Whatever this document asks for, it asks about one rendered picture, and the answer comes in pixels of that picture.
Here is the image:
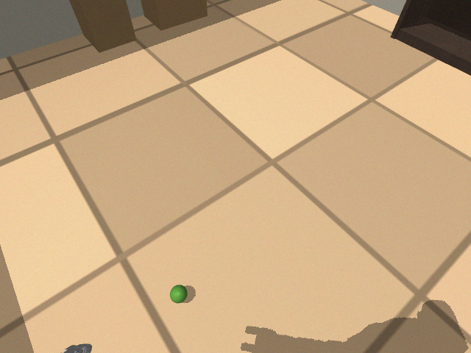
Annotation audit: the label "bookshelf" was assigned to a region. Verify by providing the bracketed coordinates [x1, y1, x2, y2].
[391, 0, 471, 76]

